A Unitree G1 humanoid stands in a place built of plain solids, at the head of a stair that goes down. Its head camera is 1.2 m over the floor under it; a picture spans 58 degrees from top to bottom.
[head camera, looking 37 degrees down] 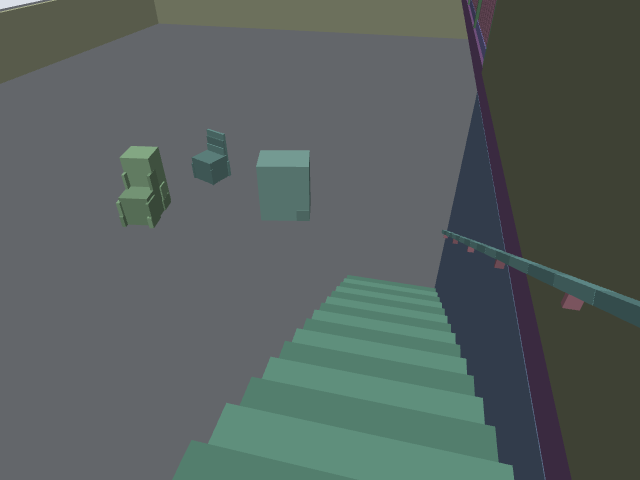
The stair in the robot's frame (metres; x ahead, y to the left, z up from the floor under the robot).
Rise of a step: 0.17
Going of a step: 0.27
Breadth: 1.20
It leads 13 degrees to the right of straight ahead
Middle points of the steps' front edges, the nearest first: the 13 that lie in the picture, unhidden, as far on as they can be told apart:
0.96 -0.17 -0.52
1.22 -0.23 -0.70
1.48 -0.29 -0.87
1.74 -0.35 -1.05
2.00 -0.41 -1.22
2.27 -0.47 -1.40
2.53 -0.54 -1.57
2.79 -0.60 -1.75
3.05 -0.66 -1.92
3.31 -0.72 -2.10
3.58 -0.78 -2.27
3.84 -0.84 -2.44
4.10 -0.90 -2.62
